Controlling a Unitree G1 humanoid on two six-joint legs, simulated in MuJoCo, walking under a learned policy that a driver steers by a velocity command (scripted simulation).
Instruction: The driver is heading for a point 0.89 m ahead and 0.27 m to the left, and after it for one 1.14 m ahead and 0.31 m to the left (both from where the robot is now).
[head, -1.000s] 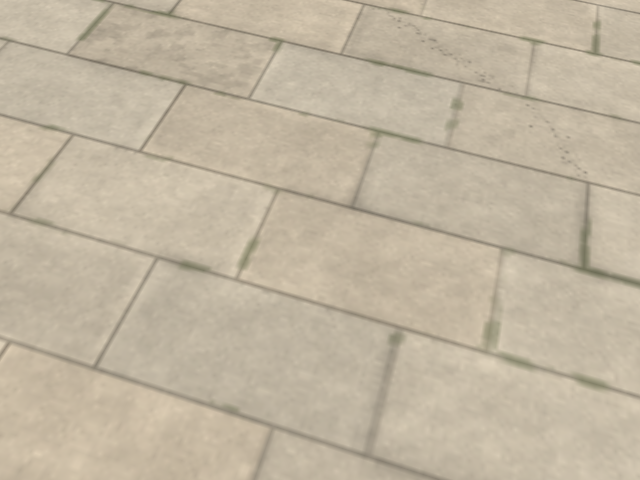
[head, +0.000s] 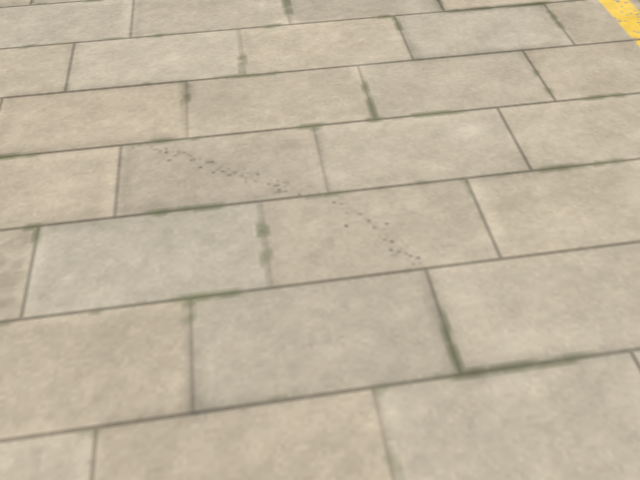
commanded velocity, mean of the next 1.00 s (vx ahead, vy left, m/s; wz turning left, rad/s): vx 0.93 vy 0.00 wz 0.67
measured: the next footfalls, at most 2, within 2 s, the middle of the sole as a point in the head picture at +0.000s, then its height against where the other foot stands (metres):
right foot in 0.24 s outside the picture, level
left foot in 0.68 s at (277, 350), level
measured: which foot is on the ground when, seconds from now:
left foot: down 0.00-0.26, up 0.28-0.66, down 0.68-1.00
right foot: up 0.00-0.22, down 0.24-0.68, up 0.70-1.00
